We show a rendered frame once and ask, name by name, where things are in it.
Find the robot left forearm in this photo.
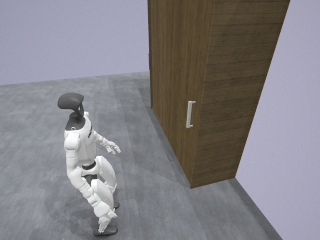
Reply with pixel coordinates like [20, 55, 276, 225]
[94, 130, 109, 146]

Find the handle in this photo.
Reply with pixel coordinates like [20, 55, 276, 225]
[148, 53, 151, 70]
[186, 101, 196, 128]

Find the right robot hand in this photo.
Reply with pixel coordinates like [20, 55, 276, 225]
[93, 201, 118, 223]

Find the left robot shin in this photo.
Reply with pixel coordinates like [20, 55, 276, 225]
[105, 181, 117, 195]

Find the left robot thigh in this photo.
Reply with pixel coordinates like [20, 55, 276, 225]
[95, 156, 116, 192]

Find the left robot hand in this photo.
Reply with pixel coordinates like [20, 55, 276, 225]
[104, 141, 121, 155]

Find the robot right forearm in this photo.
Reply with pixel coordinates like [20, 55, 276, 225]
[69, 171, 101, 207]

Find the robot left upper arm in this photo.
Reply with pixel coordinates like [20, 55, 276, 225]
[84, 111, 89, 119]

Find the wardrobe door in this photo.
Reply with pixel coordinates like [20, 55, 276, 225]
[150, 0, 168, 130]
[165, 0, 214, 184]

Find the robot right upper arm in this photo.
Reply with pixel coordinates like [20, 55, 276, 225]
[64, 132, 83, 179]

